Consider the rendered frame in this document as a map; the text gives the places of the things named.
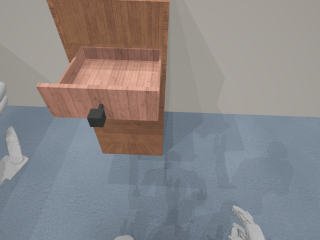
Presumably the robot right hand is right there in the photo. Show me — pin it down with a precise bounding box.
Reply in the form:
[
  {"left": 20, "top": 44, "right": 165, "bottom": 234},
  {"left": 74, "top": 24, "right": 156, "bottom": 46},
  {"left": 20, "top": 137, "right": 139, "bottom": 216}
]
[{"left": 228, "top": 205, "right": 265, "bottom": 240}]

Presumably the handle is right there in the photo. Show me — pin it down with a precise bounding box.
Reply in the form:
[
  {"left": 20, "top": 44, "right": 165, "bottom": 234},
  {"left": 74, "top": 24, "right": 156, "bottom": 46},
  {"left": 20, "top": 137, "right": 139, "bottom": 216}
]
[{"left": 87, "top": 104, "right": 106, "bottom": 128}]

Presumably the drawer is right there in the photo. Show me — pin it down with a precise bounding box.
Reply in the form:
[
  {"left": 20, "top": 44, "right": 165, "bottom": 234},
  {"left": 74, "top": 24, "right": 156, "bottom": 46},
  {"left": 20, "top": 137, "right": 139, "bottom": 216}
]
[{"left": 36, "top": 46, "right": 162, "bottom": 121}]

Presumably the cabinet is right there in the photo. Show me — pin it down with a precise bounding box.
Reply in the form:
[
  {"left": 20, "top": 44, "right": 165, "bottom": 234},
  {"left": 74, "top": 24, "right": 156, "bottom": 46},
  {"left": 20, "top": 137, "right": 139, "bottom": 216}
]
[{"left": 46, "top": 0, "right": 170, "bottom": 156}]

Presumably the robot left hand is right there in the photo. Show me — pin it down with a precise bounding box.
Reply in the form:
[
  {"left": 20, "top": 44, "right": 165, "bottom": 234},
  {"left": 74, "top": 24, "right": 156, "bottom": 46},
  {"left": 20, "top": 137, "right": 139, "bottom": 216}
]
[{"left": 0, "top": 82, "right": 28, "bottom": 185}]

